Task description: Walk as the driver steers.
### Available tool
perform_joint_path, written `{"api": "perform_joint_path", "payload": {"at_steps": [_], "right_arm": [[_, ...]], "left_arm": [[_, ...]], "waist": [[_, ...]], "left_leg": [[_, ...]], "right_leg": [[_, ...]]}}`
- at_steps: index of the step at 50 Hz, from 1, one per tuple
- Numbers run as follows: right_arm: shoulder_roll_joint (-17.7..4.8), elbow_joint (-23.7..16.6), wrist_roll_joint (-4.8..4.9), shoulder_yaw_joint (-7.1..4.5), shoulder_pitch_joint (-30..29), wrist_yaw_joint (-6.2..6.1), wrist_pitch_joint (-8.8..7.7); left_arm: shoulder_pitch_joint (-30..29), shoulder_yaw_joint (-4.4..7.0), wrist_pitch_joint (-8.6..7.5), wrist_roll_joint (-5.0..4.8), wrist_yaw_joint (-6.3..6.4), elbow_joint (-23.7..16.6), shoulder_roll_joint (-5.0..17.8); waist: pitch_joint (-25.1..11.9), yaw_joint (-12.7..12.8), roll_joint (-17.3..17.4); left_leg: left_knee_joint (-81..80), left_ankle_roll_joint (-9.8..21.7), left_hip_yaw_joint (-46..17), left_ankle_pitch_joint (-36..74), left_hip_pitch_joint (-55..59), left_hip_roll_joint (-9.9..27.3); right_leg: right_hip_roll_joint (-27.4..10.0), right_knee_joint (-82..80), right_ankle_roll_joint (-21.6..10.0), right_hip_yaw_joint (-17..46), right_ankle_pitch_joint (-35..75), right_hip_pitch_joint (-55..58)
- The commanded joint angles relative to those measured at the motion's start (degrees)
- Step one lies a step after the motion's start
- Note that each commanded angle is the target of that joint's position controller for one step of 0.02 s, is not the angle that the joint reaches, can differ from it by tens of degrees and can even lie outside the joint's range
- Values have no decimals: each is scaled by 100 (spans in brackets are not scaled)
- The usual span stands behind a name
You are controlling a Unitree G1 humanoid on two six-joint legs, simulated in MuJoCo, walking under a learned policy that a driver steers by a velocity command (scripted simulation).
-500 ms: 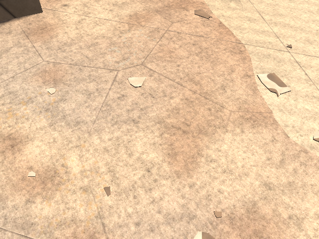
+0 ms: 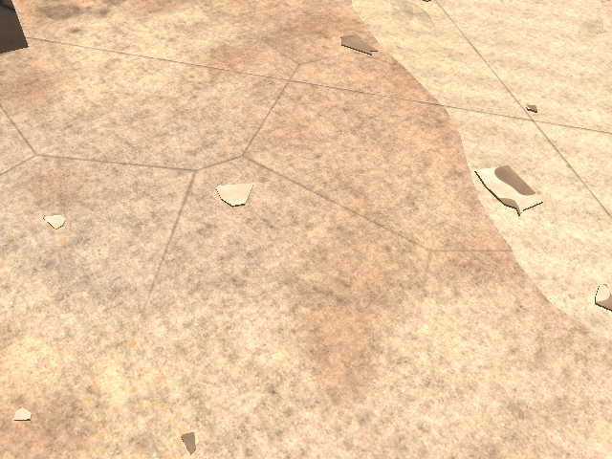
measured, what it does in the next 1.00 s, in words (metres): walks ahead: right foot, then left foot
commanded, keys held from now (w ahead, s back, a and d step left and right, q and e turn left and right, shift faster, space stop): w+e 0.42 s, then w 0.16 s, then w+q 0.42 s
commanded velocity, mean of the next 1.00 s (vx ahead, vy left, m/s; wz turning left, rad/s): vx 0.49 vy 0.00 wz -0.20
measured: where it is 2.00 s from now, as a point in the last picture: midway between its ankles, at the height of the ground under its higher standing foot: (355, 244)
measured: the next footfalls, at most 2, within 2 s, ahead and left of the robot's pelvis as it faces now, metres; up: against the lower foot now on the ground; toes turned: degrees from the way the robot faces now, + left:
right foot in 0.38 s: +0.36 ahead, -0.15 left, +0.00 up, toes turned -15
left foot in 0.92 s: +0.72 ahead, -0.03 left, +0.00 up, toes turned -11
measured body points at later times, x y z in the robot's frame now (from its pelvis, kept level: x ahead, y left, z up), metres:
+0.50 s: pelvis +0.27 -0.06 -0.02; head +0.31 -0.08 +0.43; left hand +0.50 +0.15 -0.11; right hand +0.28 -0.36 -0.13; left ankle +0.17 +0.12 -0.63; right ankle +0.32 -0.14 -0.74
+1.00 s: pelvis +0.57 -0.08 -0.02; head +0.61 -0.08 +0.43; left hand +0.69 +0.19 -0.14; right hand +0.70 -0.37 -0.11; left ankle +0.68 -0.02 -0.74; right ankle +0.37 -0.16 -0.66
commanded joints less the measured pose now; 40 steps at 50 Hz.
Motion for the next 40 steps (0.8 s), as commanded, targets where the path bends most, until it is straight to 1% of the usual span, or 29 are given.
{"api": "perform_joint_path", "payload": {"at_steps": [1, 2, 4, 6, 7, 9, 11, 13, 14, 15, 16, 17, 18, 19, 20, 21, 22, 23, 24, 25, 26, 28, 29, 31, 34, 35, 37, 40], "right_arm": [[-575, -121, -45, -198, 208, -50, -126], [-578, -75, -32, -211, 234, -59, -161], [-649, 24, -34, -248, 294, -75, -193], [-712, 110, -31, -268, 305, -101, -174], [-751, 133, -24, -275, 273, -116, -157], [-860, 203, -1, -301, 336, -154, -121], [-959, 333, 36, -326, 553, -179, -68], [-1029, 449, 90, -342, 720, -183, 12], [-1083, 478, 105, -352, 731, -190, 59], [-1173, 481, 110, -370, 711, -207, 105], [-1282, 472, 125, -397, 697, -234, 152], [-1370, 448, 133, -418, 665, -262, 209], [-1418, 412, 153, -425, 606, -282, 249], [-1360, 329, 165, -383, 514, -308, 233], [-528, 83, -90, -141, 1069, -239, 140], [-578, -110, 16, -46, 960, -148, -102], [-1052, -263, 269, -178, 185, -82, -231], [-1001, -350, 327, -141, 13, -76, -291], [-929, -255, 206, -132, 39, -124, -292], [-966, -180, 114, -166, 170, -140, -234], [-962, -116, 85, -175, 322, -130, -152], [-803, -42, 16, -145, 452, -138, -27], [-731, -74, -4, -122, 343, -151, 18], [-624, -156, 17, -74, -5, -157, 61], [-510, -207, 80, -16, -507, -93, 18], [-466, -245, 105, 6, -688, -61, -1], [-461, -340, 162, 21, -976, 7, -27], [-510, -518, 191, 13, -1281, 129, -42]], "left_arm": [[-200, 122, -17, 15, -51, -428, 329], [-245, 109, 15, 24, -66, -448, 253], [-462, 95, 50, 55, -73, -557, 198], [-773, 64, 34, 79, -98, -707, 154], [-934, 44, 17, 89, -131, -766, 134], [-1373, -9, -11, 113, -218, -910, 70], [-1785, -61, -32, 105, -309, -1074, -6], [-2060, -68, -47, 80, -396, -1229, 11], [-2109, -49, -51, 72, -434, -1293, 62], [-2069, -7, -44, 72, -458, -1334, 155], [-1916, 54, -20, 78, -462, -1341, 275], [-1505, 145, 11, 71, -451, -1279, 446], [-784, 288, 41, 56, -408, -1137, 710], [180, 469, 95, 54, -305, -926, 1011], [367, 566, 130, 49, -190, -863, 1580], [384, 495, 25, 82, -216, -1082, 1508], [282, 372, -41, 143, -239, -1012, 1056], [-38, 312, -89, 138, -241, -958, 895], [-450, 247, -116, 138, -239, -994, 713], [-722, 184, -142, 205, -226, -1043, 535], [-836, 153, -161, 258, -215, -1054, 475], [-799, 152, -228, 218, -197, -898, 527], [-711, 162, -252, 207, -177, -808, 593], [-592, 160, -259, 222, -123, -662, 652], [-464, 122, -244, 237, -85, -517, 652], [-394, 124, -249, 238, -82, -459, 699], [-233, 140, -255, 231, -90, -322, 798], [-73, 164, -196, 217, -86, -126, 834]], "waist": [[131, -180, 892], [158, -157, 783], [266, -148, 577], [396, -179, 508], [439, -209, 503], [551, -360, 441], [679, -508, 338], [714, -554, 338], [651, -502, 383], [492, -399, 488], [253, -253, 641], [-64, 13, 772], [-484, 424, 789], [-926, 970, 571], [-1443, 440, -958], [-2496, 447, -838], [-1867, 717, -201], [-1050, 468, 26], [-613, 173, 386], [-431, -31, 251], [-394, -168, 100], [-343, -245, 61], [-249, -218, 48], [-78, -91, -48], [56, 182, -101], [112, 279, -106], [220, 432, -108], [390, 529, -59]], "left_leg": [[-1782, 667, -1373, 268, 1023, 1420], [-1817, 701, -1117, 679, 1013, 1407], [-1900, 785, -754, 1212, 1040, 1443], [-1983, 811, -408, 1464, 1086, 1430], [-2009, 775, -201, 1538, 1075, 1381], [-2057, 714, 141, 1677, 1084, 1366], [-2017, 679, 348, 1856, 1309, 1447], [-1819, 619, 508, 2326, 1714, 1537], [-1620, 572, 602, 2938, 1889, 1565], [-1308, 518, 696, 3929, 2045, 1572], [-874, 465, 762, 5007, 2208, 1578], [-192, 423, 815, 5864, 2282, 1562], [798, 339, 854, 6045, 1999, 1491], [2252, 137, 916, 5160, 989, 1271], [4405, -193, 744, -352, -1453, 449], [5625, -261, -693, -2242, -2611, -323], [5624, -161, -1087, -1626, -3108, 48], [5105, -79, -974, -1046, -3086, 304], [4620, -109, -908, -699, -2784, 564], [4302, -160, -914, -466, -2364, 740], [4182, -213, -905, -339, -2023, 820], [3818, -388, -760, -177, -1815, 852], [3581, -466, -704, 6, -1865, 851], [2957, -556, -647, 666, -2164, 889], [1751, -478, -554, 1860, -2103, 787], [1424, -436, -508, 2138, -2043, 725], [1030, -346, -486, 2329, -2081, 633], [670, -130, -565, 1893, -2532, 501]], "right_leg": [[-466, 291, -32, 256, 771, -1533], [-463, 257, -3, 253, 900, -1609], [-445, -20, 78, 299, 1185, -1871], [-419, -702, 146, 263, 1592, -2002], [-405, -1118, 150, 157, 1866, -1918], [-370, -1817, 115, -186, 2264, -1735], [-338, -2310, 16, -417, 2352, -1708], [-263, -2657, -129, -595, 2177, -1723], [-167, -2784, -225, -710, 2009, -1608], [6, -2839, -338, -868, 1775, -1350], [218, -2814, -462, -1033, 1470, -1010], [443, -2784, -607, -1150, 1172, -472], [643, -2915, -789, -1157, 1133, 537], [627, -3289, -1030, -796, 1349, 2168], [-839, -3205, -1756, 1729, 1197, 4351], [-1755, -4316, -2597, 4582, -82, 5109], [-1626, -4762, -2140, 3912, -106, 4640], [-1438, -4848, -1901, 3068, 328, 3689], [-1189, -4854, -1708, 2400, 1043, 2802], [-995, -4940, -1630, 1912, 1722, 2173], [-868, -5073, -1601, 1662, 2051, 1759], [-775, -5241, -1633, 1215, 2664, 1323], [-723, -5311, -1618, 997, 2843, 1182], [-626, -5404, -1497, 584, 2947, 1222], [-460, -5479, -1191, 85, 2529, 1357], [-499, -5523, -1139, 17, 2329, 1415], [-700, -5566, -1120, 3, 2066, 1705], [-1032, -5392, -1089, -59, 2291, 2502]]}}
